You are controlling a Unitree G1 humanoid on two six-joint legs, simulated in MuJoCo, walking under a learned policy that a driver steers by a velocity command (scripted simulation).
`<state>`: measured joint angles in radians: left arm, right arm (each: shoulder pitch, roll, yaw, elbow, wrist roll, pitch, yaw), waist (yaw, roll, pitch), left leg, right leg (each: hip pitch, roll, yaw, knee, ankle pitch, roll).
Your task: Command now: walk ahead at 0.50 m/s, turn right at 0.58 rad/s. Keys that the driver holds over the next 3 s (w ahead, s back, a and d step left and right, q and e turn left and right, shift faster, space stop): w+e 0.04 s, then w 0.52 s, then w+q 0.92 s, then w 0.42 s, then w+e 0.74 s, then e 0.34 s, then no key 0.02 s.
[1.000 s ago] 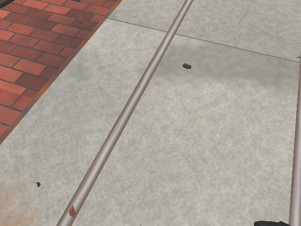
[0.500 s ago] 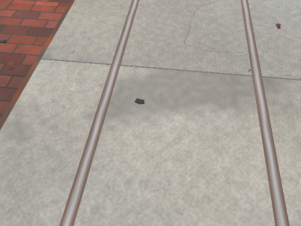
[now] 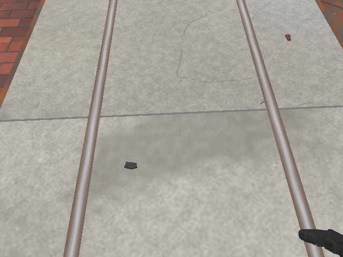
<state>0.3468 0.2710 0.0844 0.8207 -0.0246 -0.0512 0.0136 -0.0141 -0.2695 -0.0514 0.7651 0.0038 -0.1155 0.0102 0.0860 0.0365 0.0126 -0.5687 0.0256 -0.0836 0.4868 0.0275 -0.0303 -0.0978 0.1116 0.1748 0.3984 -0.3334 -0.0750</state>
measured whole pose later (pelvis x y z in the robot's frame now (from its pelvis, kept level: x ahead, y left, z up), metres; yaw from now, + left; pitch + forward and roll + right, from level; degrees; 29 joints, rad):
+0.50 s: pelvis +0.27 -0.01 +0.00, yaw -8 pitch +3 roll +2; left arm 0.05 0.26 0.04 0.67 -0.02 -0.07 -0.03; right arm 0.39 -0.29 -0.06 0.91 0.03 -0.07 0.01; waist -0.11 -0.03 0.00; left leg -0.01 0.00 0.04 0.27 -0.32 -0.01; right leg -0.55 -0.06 0.01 0.55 -0.07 -0.03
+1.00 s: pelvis +0.53 -0.06 -0.01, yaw +3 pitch +2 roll -2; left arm 0.34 0.27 0.07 0.85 0.00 -0.08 0.01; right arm 0.10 -0.26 -0.05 0.76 0.02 -0.04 0.05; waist 0.07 0.04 0.01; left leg -0.66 0.08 0.01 0.65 0.01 0.04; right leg 0.09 0.02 -0.23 0.22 -0.34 0.00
